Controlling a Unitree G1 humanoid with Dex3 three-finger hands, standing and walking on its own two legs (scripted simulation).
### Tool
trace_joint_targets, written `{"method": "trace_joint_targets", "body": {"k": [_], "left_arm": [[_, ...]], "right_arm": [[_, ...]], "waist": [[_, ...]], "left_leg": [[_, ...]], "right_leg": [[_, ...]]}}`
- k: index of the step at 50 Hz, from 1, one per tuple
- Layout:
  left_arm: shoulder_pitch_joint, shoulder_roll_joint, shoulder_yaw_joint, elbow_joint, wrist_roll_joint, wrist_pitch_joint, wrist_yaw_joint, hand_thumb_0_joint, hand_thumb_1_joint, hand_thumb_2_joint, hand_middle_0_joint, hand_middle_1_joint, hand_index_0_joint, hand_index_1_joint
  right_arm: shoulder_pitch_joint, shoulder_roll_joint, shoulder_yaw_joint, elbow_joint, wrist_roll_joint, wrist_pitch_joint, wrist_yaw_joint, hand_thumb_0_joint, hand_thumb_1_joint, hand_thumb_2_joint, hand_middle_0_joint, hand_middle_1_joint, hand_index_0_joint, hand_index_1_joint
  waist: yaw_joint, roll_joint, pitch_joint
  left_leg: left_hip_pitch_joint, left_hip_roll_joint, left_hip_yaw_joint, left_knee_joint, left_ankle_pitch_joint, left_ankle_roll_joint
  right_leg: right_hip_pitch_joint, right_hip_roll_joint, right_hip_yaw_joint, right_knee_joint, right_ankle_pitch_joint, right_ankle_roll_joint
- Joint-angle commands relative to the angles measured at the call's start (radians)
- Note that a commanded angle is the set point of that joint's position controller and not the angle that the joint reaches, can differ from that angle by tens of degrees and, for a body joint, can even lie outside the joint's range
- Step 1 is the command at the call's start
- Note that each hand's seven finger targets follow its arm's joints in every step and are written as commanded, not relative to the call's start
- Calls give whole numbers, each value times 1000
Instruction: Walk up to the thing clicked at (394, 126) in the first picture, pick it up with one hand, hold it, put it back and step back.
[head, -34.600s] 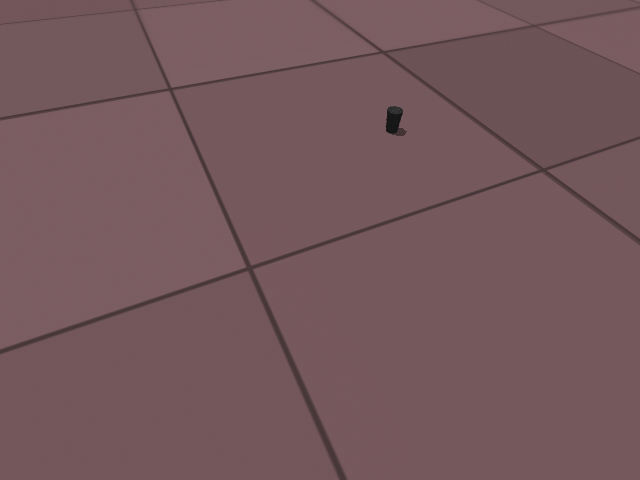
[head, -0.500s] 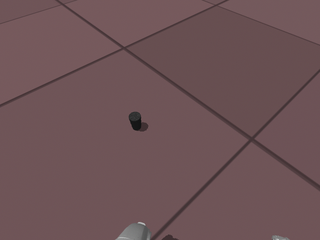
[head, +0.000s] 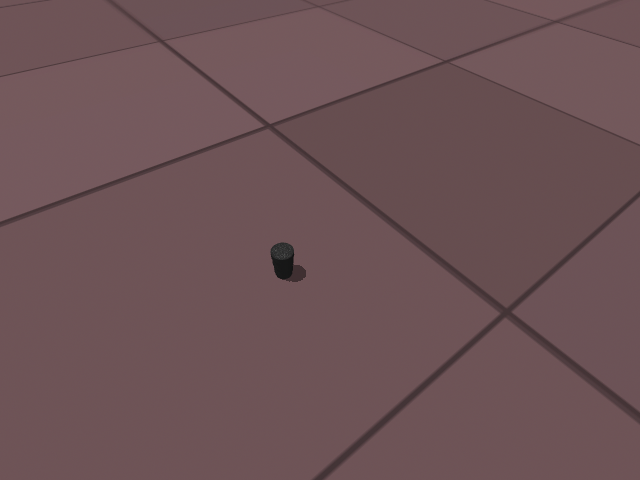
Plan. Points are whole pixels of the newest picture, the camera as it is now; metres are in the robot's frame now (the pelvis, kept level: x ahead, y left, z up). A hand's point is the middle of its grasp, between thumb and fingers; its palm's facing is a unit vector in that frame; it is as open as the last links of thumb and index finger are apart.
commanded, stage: step back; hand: left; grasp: from the side
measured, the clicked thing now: (283, 262) +1.03 +0.18 -0.70
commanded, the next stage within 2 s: stand in 0.52 s
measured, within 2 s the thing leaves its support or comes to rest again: neither
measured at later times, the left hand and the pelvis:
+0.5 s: hand out of the picture +0.16 +0.27 -0.14, palm faces -0.01 -0.93 -0.36, open 7.4 cm; pelvis +0.04 +0.01 +0.01, yaw -1 degrees
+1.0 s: hand out of the picture +0.10 +0.25 -0.14, palm faces -0.03 -0.94 -0.34, open 7.4 cm; pelvis +0.01 +0.00 +0.02, yaw -1 degrees
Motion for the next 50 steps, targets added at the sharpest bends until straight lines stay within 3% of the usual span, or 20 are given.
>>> {"method": "trace_joint_targets", "body": {"k": [1,2,3,4,5,6,8,11,18,22,25,26,28,35,38,41,44,50], "left_arm": [[-121,244,45,-85,-9,-18,12,0,900,900,-200,-300,-200,-300],[-122,202,28,-89,-15,-13,8,0,900,900,-200,-300,-200,-300],[-116,177,22,-71,-32,-8,6,0,900,900,-200,-300,-200,-300],[-123,208,31,-62,-29,-9,8,0,900,900,-200,-300,-200,-300],[-120,204,29,-54,-25,-13,9,0,900,900,-200,-300,-200,-300],[-119,201,30,-44,-24,-20,11,0,900,900,-200,-300,-200,-300],[-96,222,31,-28,-28,-33,17,0,900,900,-200,-300,-200,-300],[-109,235,32,-20,-32,-32,26,0,900,900,-200,-300,-200,-300],[-150,230,26,-8,-29,-20,32,0,900,900,-200,-300,-200,-300],[-172,232,26,-7,-26,-20,34,0,900,900,-200,-300,-200,-300],[-197,221,22,-7,-27,-14,32,0,900,900,-200,-300,-200,-300],[-202,184,2,16,-42,-7,30,0,900,900,-200,-300,-200,-300],[-191,192,4,21,-44,-3,31,0,900,900,-200,-300,-200,-300],[-207,204,-1,51,-35,-7,30,0,900,900,-200,-300,-200,-300],[-208,211,-2,64,-34,-6,30,0,900,900,-200,-300,-200,-300],[-205,207,-5,69,-34,-10,26,0,900,900,-200,-300,-200,-300],[-201,207,-7,78,-31,-7,25,0,900,900,-200,-300,-200,-300],[-181,209,-9,86,-30,-11,22,0,900,900,-200,-300,-200,-300]], "right_arm": [[39,-162,-46,-22,-7,-47,-14,0,-900,-900,200,300,200,300],[22,-203,-58,-25,-19,-51,-19,0,-900,-900,200,300,200,300],[-55,-227,-53,-39,-14,-55,-18,0,-900,-900,200,300,200,300],[-83,-248,-54,-41,-10,-53,-15,0,-900,-900,200,300,200,300],[-100,-240,-49,-39,-11,-51,-12,0,-900,-900,200,300,200,300],[-115,-218,-41,-35,-10,-52,-12,0,-900,-900,200,300,200,300],[-108,-197,-32,-29,-3,-55,-15,0,-900,-900,200,300,200,300],[-83,-190,-34,-15,9,-53,-25,0,-900,-900,200,300,200,300],[-135,-181,-37,-5,8,-39,-27,0,-900,-900,200,300,200,300],[-141,-178,-35,7,6,-38,-25,0,-900,-900,200,300,200,300],[-162,-182,-37,12,2,-37,-24,0,-900,-900,200,300,200,300],[-167,-192,-20,16,18,-43,-23,0,-900,-900,200,300,200,300],[-176,-202,-22,22,21,-47,-25,0,-900,-900,200,300,200,300],[-194,-181,-8,40,26,-43,-26,0,-900,-900,200,300,200,300],[-197,-179,-5,51,24,-39,-24,0,-900,-900,200,300,200,300],[-189,-182,-1,62,24,-40,-22,0,-900,-900,200,300,200,300],[-193,-179,2,69,23,-39,-19,0,-900,-900,200,300,200,300],[-176,-185,4,78,18,-39,-15,0,-900,-900,200,300,200,300]], "waist": [[-46,-138,-40],[-46,-42,-40],[-13,50,-3],[-3,42,16],[4,33,24],[10,39,2],[7,64,-72],[-7,35,-137],[-6,-22,-99],[-12,-30,-111],[-14,-9,-83],[-15,5,-71],[-10,11,-111],[-17,-13,-146],[-21,-14,-113],[-24,-9,-103],[-21,-16,-65],[-20,-17,-58]], "left_leg": [[146,22,-16,-266,156,14],[170,111,-158,-334,117,39],[71,188,-283,-409,-62,77],[-4,228,-288,-421,-112,113],[-15,218,-252,-406,-36,108],[-6,192,-196,-375,110,87],[35,130,-91,-289,396,46],[104,102,-36,-216,611,23],[64,106,-43,-234,436,39],[96,105,-35,-239,487,36],[99,116,-49,-282,470,37],[107,145,-101,-342,592,36],[175,144,-82,-330,709,25],[238,134,-53,-373,650,11],[224,128,-50,-402,537,6],[214,128,-49,-416,508,3],[195,127,-58,-440,396,-2],[178,127,-61,-449,339,3]], "right_leg": [[-94,-176,210,-176,-63,-76],[-152,-118,146,-101,-29,-38],[-134,-41,88,-56,-118,-5],[-52,-25,53,-36,-119,-4],[-20,-28,61,-64,-87,-8],[37,-39,68,-99,-24,-15],[134,-80,105,-119,197,-27],[178,-112,115,-87,396,-36],[169,-116,122,-108,307,-41],[165,-123,123,-104,337,-40],[140,-103,103,-111,289,-27],[166,-101,109,-129,342,-7],[196,-104,102,-154,394,-2],[240,-122,101,-220,419,3],[216,-124,107,-253,343,4],[209,-125,113,-269,326,3],[173,-122,118,-292,218,4],[156,-123,124,-310,175,5]]}}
